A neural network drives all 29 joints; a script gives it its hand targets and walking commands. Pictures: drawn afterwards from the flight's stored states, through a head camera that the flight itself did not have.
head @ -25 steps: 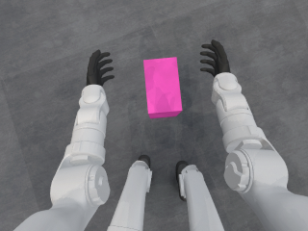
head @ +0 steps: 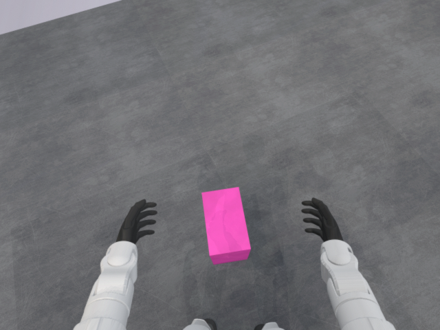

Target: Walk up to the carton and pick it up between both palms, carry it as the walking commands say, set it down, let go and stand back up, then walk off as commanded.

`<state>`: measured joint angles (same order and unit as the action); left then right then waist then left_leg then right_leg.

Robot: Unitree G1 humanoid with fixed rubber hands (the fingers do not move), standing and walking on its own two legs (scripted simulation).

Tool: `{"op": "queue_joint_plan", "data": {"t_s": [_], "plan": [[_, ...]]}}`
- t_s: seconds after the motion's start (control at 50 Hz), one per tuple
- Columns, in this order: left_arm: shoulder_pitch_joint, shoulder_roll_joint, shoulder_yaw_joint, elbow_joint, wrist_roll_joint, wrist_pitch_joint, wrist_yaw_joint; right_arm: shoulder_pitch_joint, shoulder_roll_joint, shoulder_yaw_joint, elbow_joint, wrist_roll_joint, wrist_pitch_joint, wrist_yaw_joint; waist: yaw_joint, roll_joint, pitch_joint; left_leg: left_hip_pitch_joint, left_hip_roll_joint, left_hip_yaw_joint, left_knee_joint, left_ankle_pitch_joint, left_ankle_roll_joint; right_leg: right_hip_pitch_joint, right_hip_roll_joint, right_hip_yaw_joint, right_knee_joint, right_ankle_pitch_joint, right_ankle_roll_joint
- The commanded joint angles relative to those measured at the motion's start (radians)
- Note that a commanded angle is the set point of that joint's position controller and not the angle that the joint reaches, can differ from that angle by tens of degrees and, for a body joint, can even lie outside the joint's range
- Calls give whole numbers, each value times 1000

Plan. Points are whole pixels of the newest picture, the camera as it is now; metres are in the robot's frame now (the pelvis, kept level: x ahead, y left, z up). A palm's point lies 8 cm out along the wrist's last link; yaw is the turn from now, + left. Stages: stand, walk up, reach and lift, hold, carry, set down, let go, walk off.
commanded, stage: let go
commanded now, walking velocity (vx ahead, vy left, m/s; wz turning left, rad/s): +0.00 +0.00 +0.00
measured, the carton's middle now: (225, 227) +0.45 +0.03 -0.62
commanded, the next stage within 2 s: stand in 0.74 s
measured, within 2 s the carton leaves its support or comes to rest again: neither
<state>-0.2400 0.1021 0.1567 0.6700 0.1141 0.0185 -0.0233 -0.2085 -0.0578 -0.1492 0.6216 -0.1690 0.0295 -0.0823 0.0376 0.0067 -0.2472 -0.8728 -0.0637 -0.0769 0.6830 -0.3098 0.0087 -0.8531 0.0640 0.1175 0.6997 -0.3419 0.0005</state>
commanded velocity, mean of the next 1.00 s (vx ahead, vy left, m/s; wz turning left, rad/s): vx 0.00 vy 0.00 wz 0.00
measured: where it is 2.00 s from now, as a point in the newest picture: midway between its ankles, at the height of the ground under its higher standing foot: outside the picture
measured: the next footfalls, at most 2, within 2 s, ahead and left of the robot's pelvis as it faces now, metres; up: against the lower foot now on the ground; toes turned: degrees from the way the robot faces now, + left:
none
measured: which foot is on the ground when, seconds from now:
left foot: down 0.00-1.00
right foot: down 0.00-1.00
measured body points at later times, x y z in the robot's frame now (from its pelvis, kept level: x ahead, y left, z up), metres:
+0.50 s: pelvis -0.02 -0.02 +0.04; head -0.01 -0.01 +0.48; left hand +0.14 +0.21 -0.05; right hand +0.16 -0.24 -0.03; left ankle -0.02 +0.11 -0.71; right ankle -0.03 -0.12 -0.71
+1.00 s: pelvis +0.00 +0.02 +0.03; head +0.04 +0.03 +0.48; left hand +0.15 +0.30 -0.07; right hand +0.15 -0.26 -0.06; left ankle -0.02 +0.11 -0.71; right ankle -0.03 -0.12 -0.71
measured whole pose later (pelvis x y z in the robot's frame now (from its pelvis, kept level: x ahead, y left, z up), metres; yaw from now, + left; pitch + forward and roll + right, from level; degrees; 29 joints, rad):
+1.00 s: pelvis +0.00 +0.02 +0.03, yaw +0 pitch +0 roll +0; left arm 0.22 0.33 0.05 0.59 0.04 0.06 0.02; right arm 0.20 -0.29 -0.05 0.63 -0.03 0.05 -0.02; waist 0.01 -0.03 0.07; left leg -0.22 -0.07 -0.07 0.53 -0.31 0.04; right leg -0.19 0.04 0.13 0.51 -0.33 0.02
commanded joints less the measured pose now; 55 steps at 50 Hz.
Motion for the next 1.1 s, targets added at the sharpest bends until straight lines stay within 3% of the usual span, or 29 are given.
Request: {"op": "queue_joint_plan", "data": {"t_s": [0.0,0.02,0.04,0.1,0.14,0.16,0.18,0.2,0.26,0.28,0.3,0.34,0.4,0.46,0.54,0.6,0.62,0.66,0.72,0.74,0.76,0.78,0.82,0.84,0.88,0.92,0.96,1.02,1.08], "plan": [[205,62,-5,-52,-37,-39,8,125,-137,37,-54,66,-56,32,20,-76,-153,581,29,38,-126,605,-45,293,7,-86,-175,460,37],[281,63,-17,-83,-33,-43,5,199,-144,45,-95,78,-65,36,13,-66,-201,652,23,44,-139,627,-42,372,2,-77,-192,506,40],[314,79,-22,-101,-37,-50,0,201,-168,51,-129,87,-74,37,4,-117,-200,651,19,40,-150,622,-35,443,-4,-67,-193,578,42],[346,133,-30,-211,-63,-75,-18,224,-200,56,-233,117,-94,40,-4,-197,-235,672,6,37,-199,604,-20,664,-17,-54,-198,757,52],[351,155,-39,-281,-78,-88,-22,254,-203,85,-261,126,-101,52,-1,-174,-159,686,6,36,-239,527,-22,707,-28,-47,-231,697,44],[360,165,-40,-302,-75,-87,-24,268,-191,99,-265,133,-100,62,11,-124,-114,709,1,43,-250,490,-25,701,-34,-42,-258,625,33],[360,163,-55,-310,-89,-90,-26,275,-192,98,-269,129,-99,70,-3,-126,-53,719,4,48,-260,472,-28,670,-34,-41,-276,583,24],[389,161,-62,-338,-86,-86,-29,325,-189,113,-260,136,-93,82,7,-75,-25,735,3,53,-276,443,-34,688,-40,-38,-302,540,15],[410,175,-102,-337,-105,-36,-42,380,-188,122,-227,159,-42,104,-13,-2,163,788,11,66,-299,279,-35,587,-50,-46,-368,284,7],[414,181,-107,-324,-99,-14,-48,397,-188,107,-214,159,-23,110,-28,4,202,817,9,72,-297,247,-37,564,-53,-49,-386,240,6],[420,179,-112,-324,-100,9,-53,413,-200,110,-195,169,-3,116,-28,46,248,817,8,77,-302,199,-41,563,-60,-50,-405,168,1],[421,192,-108,-329,-87,49,-60,421,-207,114,-192,178,34,131,-34,72,322,838,8,83,-308,120,-44,557,-66,-58,-428,63,1],[417,197,-100,-341,-81,88,-69,394,-231,94,-240,157,70,142,-45,30,378,846,9,86,-290,62,-51,568,-74,-66,-445,-28,5],[374,226,-73,-368,-71,108,-73,332,-228,85,-284,152,90,145,-34,-11,410,898,-12,86,-264,13,-43,538,-86,-70,-455,-118,6],[394,231,-70,-368,-75,130,-74,322,-237,80,-329,136,108,143,-32,-102,411,945,-19,81,-246,4,-24,528,-78,-77,-446,-136,12],[372,223,-86,-389,-79,146,-69,311,-241,63,-348,133,109,142,-42,-110,390,929,2,64,-259,22,-21,544,-54,-89,-406,-81,15],[396,227,-86,-402,-71,162,-57,332,-248,69,-316,144,106,142,-27,-49,368,911,2,57,-267,27,-29,582,-47,-99,-383,-49,13],[379,213,-99,-410,-70,181,-37,361,-254,69,-281,155,98,142,-42,-32,364,862,21,43,-287,40,-36,611,-30,-104,-345,7,8],[405,197,-123,-419,-70,211,-5,358,-284,70,-254,172,90,145,-26,46,318,789,41,22,-317,58,-50,684,-2,-125,-283,94,3],[390,319,-68,-255,-90,127,30,386,-335,55,-139,136,49,88,-41,8,343,641,89,-55,-298,-14,-38,607,-37,-59,-232,87,35],[430,332,-64,-236,-82,98,42,393,-341,53,-133,124,34,74,-34,24,348,601,92,-64,-320,-101,-25,619,-37,-44,-225,40,34],[426,318,-64,-229,-76,82,43,405,-339,56,-124,123,27,67,-38,46,344,599,93,-72,-329,-103,-18,628,-41,-28,-215,39,28],[459,312,-77,-204,-78,48,44,390,-368,49,-114,122,15,56,-26,74,303,632,126,-117,-339,-62,2,634,-50,-29,-194,90,26],[453,313,-80,-192,-74,30,44,379,-366,54,-99,125,11,54,-29,59,268,638,133,-129,-330,-24,3,650,-53,-24,-204,107,30],[438,308,-80,-163,-76,10,47,341,-368,61,-79,131,-2,52,-16,42,203,669,126,-105,-274,153,8,686,-64,-9,-214,176,23],[405,321,-83,-134,-79,-1,50,341,-354,69,-50,141,-12,52,-27,18,150,725,116,-66,-199,387,2,700,-79,1,-211,318,13],[396,322,-87,-112,-88,-4,50,355,-362,69,-27,144,-15,46,-41,20,98,783,117,-49,-163,537,-4,700,-83,-8,-192,438,9],[417,328,-89,-74,-92,-5,59,403,-386,63,17,142,-11,40,-47,25,87,804,122,-51,-152,629,4,717,-85,-15,-181,506,6],[426,350,-87,-39,-85,-7,67,392,-397,60,35,133,-10,37,-46,18,119,813,128,-62,-159,640,10,696,-86,-12,-185,520,7]]}}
